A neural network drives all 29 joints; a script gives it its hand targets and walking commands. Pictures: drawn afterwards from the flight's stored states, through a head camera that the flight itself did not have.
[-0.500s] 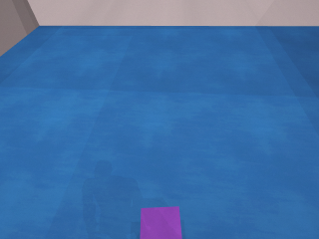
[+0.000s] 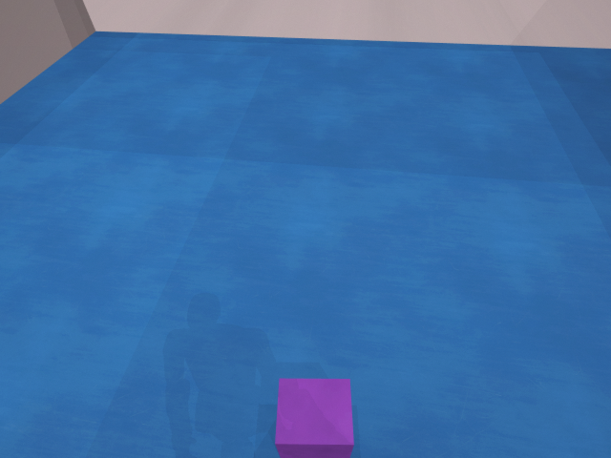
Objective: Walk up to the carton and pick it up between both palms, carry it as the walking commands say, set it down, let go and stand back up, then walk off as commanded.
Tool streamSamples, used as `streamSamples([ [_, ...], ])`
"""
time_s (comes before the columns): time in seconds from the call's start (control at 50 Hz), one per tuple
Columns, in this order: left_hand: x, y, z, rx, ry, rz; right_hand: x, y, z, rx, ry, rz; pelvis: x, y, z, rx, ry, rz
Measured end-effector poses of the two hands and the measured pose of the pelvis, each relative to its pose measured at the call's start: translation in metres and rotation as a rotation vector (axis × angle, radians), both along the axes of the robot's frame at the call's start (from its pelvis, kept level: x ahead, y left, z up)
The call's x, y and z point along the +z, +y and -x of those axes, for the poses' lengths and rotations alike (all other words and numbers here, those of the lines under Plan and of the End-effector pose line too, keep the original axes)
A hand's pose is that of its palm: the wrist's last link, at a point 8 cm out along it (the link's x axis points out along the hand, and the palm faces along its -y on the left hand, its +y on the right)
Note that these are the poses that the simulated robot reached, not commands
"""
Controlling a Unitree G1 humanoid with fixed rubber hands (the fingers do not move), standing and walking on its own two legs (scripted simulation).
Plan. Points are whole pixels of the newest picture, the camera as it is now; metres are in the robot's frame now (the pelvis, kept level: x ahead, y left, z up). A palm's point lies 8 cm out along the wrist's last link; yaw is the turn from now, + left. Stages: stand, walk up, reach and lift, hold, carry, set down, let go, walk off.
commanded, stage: stand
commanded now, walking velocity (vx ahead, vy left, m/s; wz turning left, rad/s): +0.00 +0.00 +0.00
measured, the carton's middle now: (314, 421) +0.34 +0.03 -0.66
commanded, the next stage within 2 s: reach and lift in 0.66 s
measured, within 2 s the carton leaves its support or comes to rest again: neither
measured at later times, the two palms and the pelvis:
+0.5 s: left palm out of the picture -0.07 +0.19 -0.15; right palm out of the picture -0.02 -0.21 -0.15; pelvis -0.02 +0.00 +0.00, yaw +0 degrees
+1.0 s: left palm out of the picture +0.16 +0.23 -0.14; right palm out of the picture +0.14 -0.19 -0.15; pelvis -0.05 +0.01 -0.04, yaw -1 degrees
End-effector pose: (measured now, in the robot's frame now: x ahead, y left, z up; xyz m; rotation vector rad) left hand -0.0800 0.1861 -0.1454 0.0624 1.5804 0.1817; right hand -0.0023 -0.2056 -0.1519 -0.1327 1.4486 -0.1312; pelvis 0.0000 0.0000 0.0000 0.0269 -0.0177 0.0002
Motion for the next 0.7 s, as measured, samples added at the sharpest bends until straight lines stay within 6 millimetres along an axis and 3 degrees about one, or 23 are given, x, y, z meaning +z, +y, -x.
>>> streamSamples([
  [0.42, -0.004, 0.005, -0.016, -0.012, -0.09, -0.011, 0.0, 0.0, 0.02, -0.015, 0.001, -0.011, 0.0, -0.002, 0.015, 0.011, -0.02, 0.009],
  [0.7, -0.011, 0.003, -0.007, -0.001, -0.068, 0.023, 0.006, -0.004, 0.012, -0.004, -0.016, 0.022, -0.002, -0.001, 0.019, 0.005, 0.011, 0.009],
])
